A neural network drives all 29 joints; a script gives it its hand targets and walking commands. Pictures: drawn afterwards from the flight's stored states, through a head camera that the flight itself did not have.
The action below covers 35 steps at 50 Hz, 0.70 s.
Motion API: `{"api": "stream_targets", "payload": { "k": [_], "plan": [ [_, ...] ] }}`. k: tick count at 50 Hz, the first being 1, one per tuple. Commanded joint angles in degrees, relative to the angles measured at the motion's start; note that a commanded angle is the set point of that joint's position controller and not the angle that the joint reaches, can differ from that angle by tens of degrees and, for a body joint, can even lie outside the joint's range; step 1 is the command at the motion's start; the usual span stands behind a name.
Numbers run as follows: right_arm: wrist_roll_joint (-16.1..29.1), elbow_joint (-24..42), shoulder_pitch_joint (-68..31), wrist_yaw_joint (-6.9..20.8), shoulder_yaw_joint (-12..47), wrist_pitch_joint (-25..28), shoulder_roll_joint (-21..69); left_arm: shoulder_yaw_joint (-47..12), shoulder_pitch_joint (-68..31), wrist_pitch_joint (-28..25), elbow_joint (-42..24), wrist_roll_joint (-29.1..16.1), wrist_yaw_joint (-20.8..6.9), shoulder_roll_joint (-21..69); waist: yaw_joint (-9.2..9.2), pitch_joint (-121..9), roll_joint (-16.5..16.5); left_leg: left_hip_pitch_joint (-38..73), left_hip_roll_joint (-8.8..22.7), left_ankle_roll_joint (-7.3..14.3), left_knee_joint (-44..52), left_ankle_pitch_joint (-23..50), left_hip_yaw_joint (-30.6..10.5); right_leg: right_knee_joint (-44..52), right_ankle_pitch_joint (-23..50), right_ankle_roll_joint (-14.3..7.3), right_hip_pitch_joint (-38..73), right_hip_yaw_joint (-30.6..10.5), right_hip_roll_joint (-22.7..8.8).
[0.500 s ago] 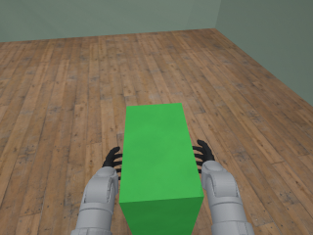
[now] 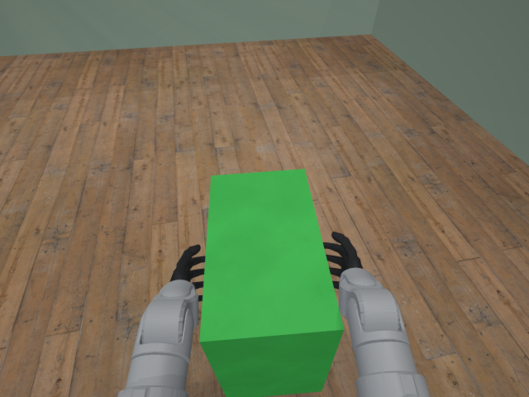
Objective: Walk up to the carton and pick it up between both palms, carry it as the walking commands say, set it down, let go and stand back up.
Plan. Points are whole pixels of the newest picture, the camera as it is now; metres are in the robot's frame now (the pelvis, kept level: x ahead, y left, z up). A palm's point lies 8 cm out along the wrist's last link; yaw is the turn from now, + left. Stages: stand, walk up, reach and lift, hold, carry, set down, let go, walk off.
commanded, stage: carry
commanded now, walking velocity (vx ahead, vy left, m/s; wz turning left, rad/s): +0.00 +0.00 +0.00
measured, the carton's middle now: (266, 283) +0.34 +0.00 -0.05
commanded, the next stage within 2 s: none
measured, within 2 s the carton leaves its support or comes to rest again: neither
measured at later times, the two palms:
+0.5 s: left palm (188, 292) +0.28 +0.12 +0.03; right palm (360, 284) +0.29 -0.14 +0.04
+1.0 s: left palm (186, 299) +0.27 +0.12 +0.02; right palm (359, 289) +0.28 -0.14 +0.03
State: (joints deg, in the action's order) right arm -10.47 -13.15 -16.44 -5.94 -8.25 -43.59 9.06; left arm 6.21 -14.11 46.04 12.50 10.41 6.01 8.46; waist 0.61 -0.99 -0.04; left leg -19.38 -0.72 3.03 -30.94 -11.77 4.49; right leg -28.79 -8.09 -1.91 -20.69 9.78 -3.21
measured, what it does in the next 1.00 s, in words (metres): stands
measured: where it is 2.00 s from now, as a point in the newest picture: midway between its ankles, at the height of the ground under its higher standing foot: outside the picture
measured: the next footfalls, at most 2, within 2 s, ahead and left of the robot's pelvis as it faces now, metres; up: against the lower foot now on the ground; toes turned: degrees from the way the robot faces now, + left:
none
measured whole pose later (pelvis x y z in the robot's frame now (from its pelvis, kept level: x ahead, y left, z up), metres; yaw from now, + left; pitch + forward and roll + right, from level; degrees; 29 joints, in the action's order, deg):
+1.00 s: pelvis -0.02 -0.01 +0.00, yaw +0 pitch +1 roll -1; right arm -10.4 -11.6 -15.9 -5.8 -8.4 -43.9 8.9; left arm 6.0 -15.0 46.6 12.0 10.2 6.3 8.7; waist 0.8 -1.8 0.1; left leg -23.0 0.4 2.6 -31.8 -10.2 4.3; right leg -27.4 -5.5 -2.9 -23.3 10.2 -2.1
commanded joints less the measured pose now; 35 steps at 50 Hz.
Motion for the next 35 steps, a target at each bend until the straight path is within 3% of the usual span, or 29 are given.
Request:
{"api": "stream_targets", "payload": {
  "k": [1, 2, 4, 5, 6, 7, 8, 9, 10, 11, 12, 13, 14, 15, 16, 17, 20, 21, 23, 24, 25, 26, 27, 28, 29, 31, 32, 33, 35],
  "plan": [
    [15.3, 7.7, -28.4, 15.2, 35.3, 3.3, 59.7, -36.1, -40.6, -6.4, -14.2, -17.0, -15.5, 59.8, -0.3, -27.4, 2.3, 4.2, 9.7, 1.1, 9.4, -2.0, -10.7, 2.9, -4.9, -0.5, 11.0, -8.8, -6.5],
    [16.6, 9.3, -33.0, 15.2, 37.2, 3.4, 61.0, -36.0, -41.5, -6.4, -14.6, -16.9, -15.6, 60.4, -0.18, -27.0, 1.3, 3.6, 8.7, 1.5, 7.5, -5.6, -8.6, 5.4, -4.0, -0.3, 11.9, -9.4, -7.5],
    [15.7, 7.2, -29.9, 15.2, 35.1, 2.8, 60.6, -35.3, -41.9, -6.1, -14.4, -16.8, -15.4, 59.7, -0.45, -28.1, 1.2, 5.5, 7.7, 0.9, 6.0, -3.3, -8.3, 5.5, -3.5, -0.8, 9.7, -10.4, -8.7],
    [15.5, 6.3, -28.4, 15.3, 35.5, 2.6, 59.8, -33.8, -37.4, -5.5, -10.8, -15.4, -15.4, 59.0, -0.29, -26.1, -0.1, 3.0, 7.5, 1.2, 6.6, -6.4, -8.3, 6.8, -7.6, -0.7, 9.9, -10.3, -8.6],
    [15.4, 7.2, -30.3, 15.2, 36.0, 2.7, 60.1, -34.4, -41.4, -6.3, -13.4, -16.4, -15.4, 58.9, -0.33, -25.5, -3.5, 3.1, 7.8, 1.2, 6.6, -4.8, -8.9, 6.9, -6.7, -0.5, 9.4, -10.2, -8.1],
    [15.3, 8.6, -30.8, 14.9, 35.8, 3.1, 59.6, -35.1, -42.4, -6.2, -13.8, -16.6, -15.5, 59.3, -0.31, -24.7, -1.6, 1.6, 7.8, 1.4, 7.1, -7.9, -9.4, 7.0, -9.6, -0.7, 9.5, -10.9, -8.1],
    [15.9, 6.5, -30.0, 15.1, 37.1, 2.6, 61.4, -34.9, -43.1, -6.7, -15.7, -16.4, -15.3, 58.9, -0.35, -25.9, -2.8, 3.1, 7.3, 1.1, 5.9, -6.0, -8.3, 8.0, -6.8, -1.3, 10.5, -11.0, -8.8],
    [15.3, 6.4, -28.0, 15.0, 35.6, 2.3, 59.4, -33.1, -37.6, -5.8, -11.0, -15.4, -15.3, 58.3, -0.43, -25.6, -3.1, 2.6, 7.2, 1.2, 6.4, -8.1, -9.0, 8.5, -10.3, -1.4, 8.5, -11.5, -8.9],
    [15.3, 4.1, -27.5, 15.4, 34.9, 2.4, 59.8, -32.4, -38.2, -6.2, -11.5, -14.4, -15.0, 58.1, -0.21, -25.3, 1.4, 3.0, 7.2, 1.3, 7.1, -7.9, -8.4, 8.6, -10.2, -1.6, 8.4, -11.5, -8.9],
    [15.2, 5.6, -30.0, 15.3, 35.3, 2.8, 59.4, -32.9, -39.9, -6.1, -11.0, -14.6, -15.1, 58.2, -0.36, -23.5, -1.2, 2.8, 6.8, 0.8, 5.8, -7.9, -7.6, 9.8, -10.4, -1.4, 7.3, -12.3, -9.2],
    [15.6, 4.4, -30.7, 15.5, 35.3, 2.7, 60.4, -33.4, -44.6, -6.6, -13.9, -15.5, -15.1, 57.7, -0.52, -23.9, -1.3, 3.0, 7.2, 1.1, 6.5, -8.0, -8.6, 9.3, -13.1, -1.2, 6.8, -11.4, -8.9],
    [15.0, 4.3, -26.8, 15.4, 35.0, 2.6, 60.4, -33.8, -39.5, -6.4, -12.7, -15.3, -15.3, 58.3, -0.31, -27.5, -2.2, 4.4, 7.3, 1.3, 5.9, -6.7, -8.7, 9.3, -10.1, -1.7, 8.7, -12.0, -9.2],
    [15.7, 5.9, -29.0, 15.4, 36.1, 3.1, 61.6, -35.0, -41.0, -6.8, -14.6, -16.0, -15.3, 59.4, -0.42, -28.7, 1.1, 5.6, 7.1, 0.8, 5.2, -2.5, -7.2, 7.0, -3.0, -2.0, 10.9, -11.0, -9.4],
    [16.4, 7.9, -31.2, 15.3, 36.9, 3.6, 60.9, -34.7, -40.7, -6.8, -12.4, -16.1, -15.2, 59.9, -0.31, -28.4, 0.8, 4.9, 6.9, 0.8, 4.3, -1.1, -7.2, 6.3, -1.2, -1.8, 10.6, -11.1, -9.5],
    [16.1, 8.0, -29.3, 15.3, 36.9, 3.3, 61.1, -35.1, -40.7, -7.0, -14.7, -16.8, -15.3, 59.8, -0.51, -28.9, -1.8, 5.8, 7.0, 1.3, 3.5, 0.6, -8.3, 6.6, 0.2, -1.9, 9.9, -11.7, -9.2],
    [16.6, 8.7, -33.1, 15.1, 37.8, 3.4, 61.3, -35.3, -42.1, -6.8, -13.7, -16.3, -15.3, 59.8, -0.48, -27.8, -1.0, 5.8, 6.8, 0.3, 3.5, -1.2, -6.2, 6.4, -0.7, -1.4, 9.8, -10.8, -9.4],
    [16.1, 8.9, -28.6, 15.1, 36.3, 3.1, 59.3, -35.1, -38.5, -6.4, -14.0, -15.9, -14.9, 59.1, -0.3, -27.7, 1.2, 3.7, 9.0, 1.0, 7.1, -0.3, -9.9, 4.0, -3.7, -0.9, 10.4, -8.6, -7.3],
    [16.5, 8.1, -27.2, 15.4, 36.8, 2.6, 60.2, -35.5, -39.3, -6.4, -16.5, -16.1, -14.9, 58.7, -0.31, -28.7, 3.9, 4.5, 9.4, 1.6, 7.1, 1.0, -9.7, 3.4, -1.2, -0.7, 11.1, -8.5, -6.7],
    [16.5, 10.4, -32.5, 15.1, 37.1, 3.2, 59.5, -35.7, -40.4, -6.3, -14.5, -16.3, -14.8, 59.8, -0.11, -27.3, 2.3, 4.9, 10.0, 1.9, 7.5, 1.4, -10.3, 2.3, -1.6, -0.4, 9.6, -8.3, -5.6],
    [16.2, 9.3, -28.9, 15.0, 36.6, 2.9, 60.2, -36.3, -39.4, -6.4, -16.8, -16.7, -14.6, 60.2, -0.06, -29.8, 4.8, 5.8, 10.0, 1.2, 6.5, 5.8, -9.7, 1.5, 2.7, -1.2, 11.4, -8.4, -6.2],
    [16.7, 9.8, -28.8, 15.0, 37.5, 3.0, 60.0, -36.1, -39.1, -6.4, -16.5, -16.5, -14.7, 59.5, -0.24, -28.7, 2.0, 5.2, 10.2, 0.7, 5.8, 8.3, -9.4, 1.0, 5.0, -1.2, 12.7, -7.8, -5.8],
    [16.2, 8.1, -25.2, 15.0, 36.6, 2.4, 60.6, -35.8, -38.3, -6.4, -17.1, -17.1, -14.7, 59.7, -0.37, -30.6, 1.6, 5.7, 9.3, 0.8, 4.6, 6.6, -8.7, 1.1, 6.5, -1.3, 12.6, -8.6, -6.6],
    [15.7, 7.2, -27.1, 15.0, 36.1, 2.3, 59.3, -35.3, -38.8, -6.2, -15.9, -16.1, -14.7, 58.4, -0.19, -29.0, 1.7, 3.0, 9.6, 1.2, 6.5, 1.8, -10.0, 1.8, 1.9, -1.2, 12.5, -8.3, -6.1],
    [14.9, 5.8, -26.1, 15.0, 35.6, 2.1, 58.8, -33.9, -38.9, -6.0, -12.7, -15.5, -14.7, 57.5, -0.23, -27.4, -2.2, 1.6, 9.1, 2.0, 6.1, -2.4, -9.5, 3.2, -0.2, -0.6, 12.4, -8.8, -6.3],
    [15.0, 7.7, -30.0, 14.9, 36.2, 2.4, 57.9, -34.2, -37.5, -5.5, -10.6, -14.9, -15.0, 57.9, -0.03, -25.9, -1.9, 1.2, 9.0, 1.7, 7.5, -6.3, -9.9, 4.6, -4.8, -1.1, 10.6, -9.8, -6.8],
    [14.7, 6.2, -29.8, 14.8, 35.3, 2.6, 57.9, -33.1, -39.6, -6.2, -11.0, -15.3, -15.0, 57.4, -0.38, -24.3, -2.6, 2.4, 8.1, 1.1, 6.4, -4.8, -9.1, 6.5, -4.9, -1.2, 7.7, -10.7, -7.2],
    [15.2, 6.5, -30.1, 15.0, 35.4, 2.8, 58.9, -34.7, -42.5, -6.6, -13.8, -16.6, -15.1, 58.5, -0.33, -25.0, 0.2, 3.5, 9.3, 1.1, 9.0, -6.0, -10.6, 5.6, -7.7, -1.4, 6.6, -10.4, -6.3],
    [14.5, 6.7, -29.5, 14.6, 34.7, 2.6, 58.4, -34.7, -41.6, -6.1, -13.3, -16.6, -15.1, 58.6, -0.23, -23.3, 0.3, 1.1, 9.3, 1.3, 8.7, -7.4, -10.0, 5.8, -6.9, -0.8, 8.1, -9.8, -6.1],
    [14.9, 6.6, -30.4, 14.4, 35.6, 3.0, 59.6, -34.9, -42.6, -6.4, -12.3, -17.5, -15.5, 59.4, -0.27, -23.5, -2.9, 1.2, 8.3, 1.1, 8.1, -8.2, -9.5, 7.3, -10.2, -1.0, 7.6, -10.6, -6.7]
  ]
}}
